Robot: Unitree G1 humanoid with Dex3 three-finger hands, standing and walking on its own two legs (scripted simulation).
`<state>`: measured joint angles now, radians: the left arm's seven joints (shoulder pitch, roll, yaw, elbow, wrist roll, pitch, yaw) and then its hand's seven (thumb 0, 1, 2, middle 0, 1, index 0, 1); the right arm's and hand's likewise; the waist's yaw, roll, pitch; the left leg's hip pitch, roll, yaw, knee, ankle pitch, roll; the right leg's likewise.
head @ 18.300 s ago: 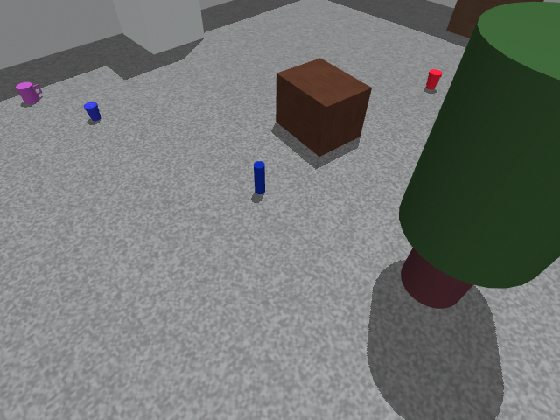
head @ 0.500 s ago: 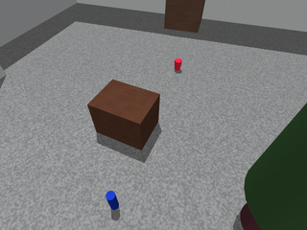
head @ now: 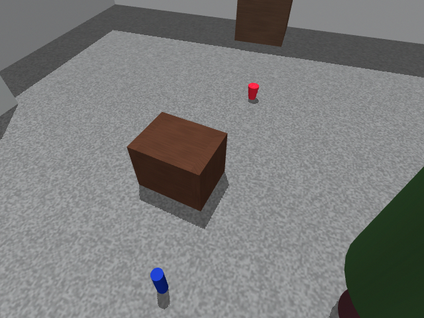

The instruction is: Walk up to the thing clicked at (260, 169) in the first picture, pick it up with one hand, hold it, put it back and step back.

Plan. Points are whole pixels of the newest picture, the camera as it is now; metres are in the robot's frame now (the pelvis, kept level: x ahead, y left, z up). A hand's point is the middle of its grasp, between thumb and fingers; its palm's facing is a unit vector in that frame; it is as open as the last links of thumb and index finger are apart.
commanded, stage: walk up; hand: left
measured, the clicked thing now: (159, 281) +0.41 +0.23 -0.69
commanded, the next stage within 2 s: stand in 0.24 s
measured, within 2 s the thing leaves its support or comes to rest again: neither
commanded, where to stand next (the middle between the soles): +0.08 +0.00 m, yaw +2 degrees
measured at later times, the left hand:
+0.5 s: hand out of the picture +0.09 +0.25 -0.16, palm faces -0.02 -0.95 -0.33, open 7.4 cm
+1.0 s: hand out of the picture +0.07 +0.25 -0.16, palm faces -0.03 -0.94 -0.33, open 7.4 cm
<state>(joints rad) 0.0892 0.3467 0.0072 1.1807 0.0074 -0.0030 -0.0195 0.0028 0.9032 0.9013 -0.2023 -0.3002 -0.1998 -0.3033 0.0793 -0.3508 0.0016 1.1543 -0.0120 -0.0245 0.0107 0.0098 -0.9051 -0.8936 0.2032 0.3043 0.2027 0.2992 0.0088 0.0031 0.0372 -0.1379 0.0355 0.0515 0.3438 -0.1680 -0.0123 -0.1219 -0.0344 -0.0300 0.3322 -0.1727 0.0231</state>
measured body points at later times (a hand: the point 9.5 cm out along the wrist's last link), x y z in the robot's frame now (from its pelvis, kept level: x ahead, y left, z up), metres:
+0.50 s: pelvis +0.00 +0.00 +0.00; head +0.01 +0.00 +0.45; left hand +0.09 +0.30 -0.13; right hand +0.08 -0.30 -0.13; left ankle +0.01 +0.13 -0.75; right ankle +0.01 -0.13 -0.75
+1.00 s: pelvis +0.00 +0.00 +0.00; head +0.01 +0.00 +0.45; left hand +0.07 +0.30 -0.13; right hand +0.08 -0.30 -0.13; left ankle +0.01 +0.13 -0.75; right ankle +0.01 -0.13 -0.75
